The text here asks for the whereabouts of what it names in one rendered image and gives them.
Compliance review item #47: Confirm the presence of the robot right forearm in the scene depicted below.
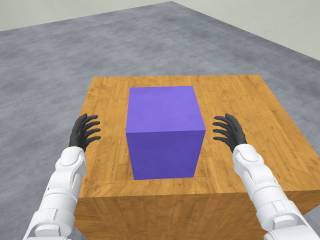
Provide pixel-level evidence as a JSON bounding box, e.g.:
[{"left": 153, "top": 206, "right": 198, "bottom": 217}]
[{"left": 232, "top": 144, "right": 320, "bottom": 240}]

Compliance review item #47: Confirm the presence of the left robot hand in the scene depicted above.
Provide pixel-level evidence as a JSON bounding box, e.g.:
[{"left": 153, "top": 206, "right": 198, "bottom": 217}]
[{"left": 68, "top": 113, "right": 101, "bottom": 153}]

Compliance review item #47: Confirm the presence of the right robot upper arm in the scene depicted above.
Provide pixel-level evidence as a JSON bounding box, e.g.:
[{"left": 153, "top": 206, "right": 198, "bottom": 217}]
[{"left": 264, "top": 224, "right": 318, "bottom": 240}]

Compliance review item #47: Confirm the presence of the robot left forearm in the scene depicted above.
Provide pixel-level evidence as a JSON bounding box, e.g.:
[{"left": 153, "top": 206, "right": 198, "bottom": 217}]
[{"left": 23, "top": 146, "right": 87, "bottom": 240}]

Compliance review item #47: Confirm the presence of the pedestal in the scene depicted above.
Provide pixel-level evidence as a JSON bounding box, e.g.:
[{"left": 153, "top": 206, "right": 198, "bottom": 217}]
[{"left": 67, "top": 74, "right": 320, "bottom": 240}]

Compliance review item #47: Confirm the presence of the carton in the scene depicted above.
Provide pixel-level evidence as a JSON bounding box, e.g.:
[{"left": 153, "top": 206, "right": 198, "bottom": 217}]
[{"left": 125, "top": 86, "right": 206, "bottom": 180}]

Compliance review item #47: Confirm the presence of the right robot hand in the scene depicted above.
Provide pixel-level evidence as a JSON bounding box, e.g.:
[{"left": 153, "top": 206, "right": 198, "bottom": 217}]
[{"left": 212, "top": 113, "right": 248, "bottom": 153}]

